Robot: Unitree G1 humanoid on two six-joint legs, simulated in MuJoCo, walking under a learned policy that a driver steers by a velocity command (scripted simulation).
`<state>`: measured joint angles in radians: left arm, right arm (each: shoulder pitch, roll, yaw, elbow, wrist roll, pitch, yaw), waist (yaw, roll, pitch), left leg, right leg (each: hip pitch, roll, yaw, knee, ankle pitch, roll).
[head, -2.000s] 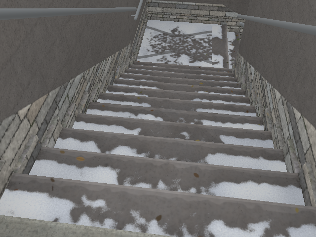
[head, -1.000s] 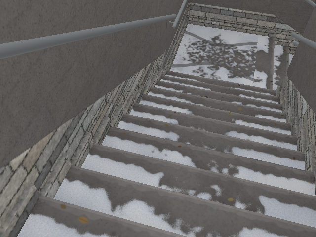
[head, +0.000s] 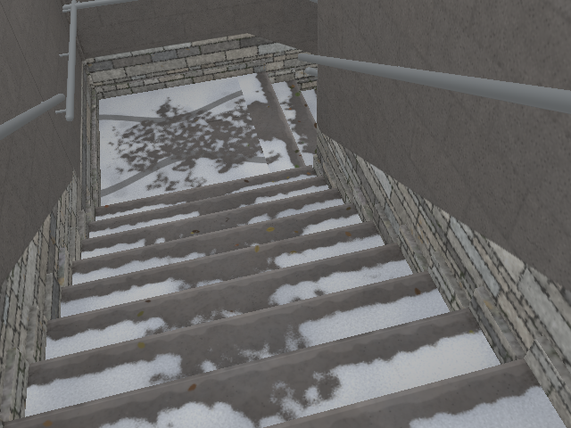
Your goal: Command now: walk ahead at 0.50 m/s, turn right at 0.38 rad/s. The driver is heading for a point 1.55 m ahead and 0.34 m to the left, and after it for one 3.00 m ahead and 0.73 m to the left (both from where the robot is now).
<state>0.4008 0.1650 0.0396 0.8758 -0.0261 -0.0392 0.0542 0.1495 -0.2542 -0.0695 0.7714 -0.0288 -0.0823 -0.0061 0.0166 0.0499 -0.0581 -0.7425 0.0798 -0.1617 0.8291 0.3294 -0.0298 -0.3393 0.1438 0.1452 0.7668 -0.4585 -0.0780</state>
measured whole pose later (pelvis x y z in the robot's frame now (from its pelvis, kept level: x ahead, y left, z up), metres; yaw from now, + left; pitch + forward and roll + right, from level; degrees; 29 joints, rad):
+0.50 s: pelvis +0.25 +0.09 -0.14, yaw -2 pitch +2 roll +0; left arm 0.16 0.19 0.04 0.78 0.00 -0.04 0.00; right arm 0.58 -0.11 0.00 1.03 0.01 -0.08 -0.03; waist -0.06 -0.03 -0.05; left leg -0.19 -0.09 -0.04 0.61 -0.45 0.07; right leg -0.82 -0.06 0.10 0.96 0.21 -0.04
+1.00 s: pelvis +0.54 +0.00 -0.28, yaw +0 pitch +2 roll -1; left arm 0.42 0.16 0.03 1.01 0.02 -0.07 -0.03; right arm 0.31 -0.22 -0.07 0.85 0.02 -0.03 -0.04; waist -0.01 0.05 -0.03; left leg -0.78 0.04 -0.15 1.28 -0.17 0.02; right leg -0.31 0.08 -0.05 0.60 -0.33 -0.08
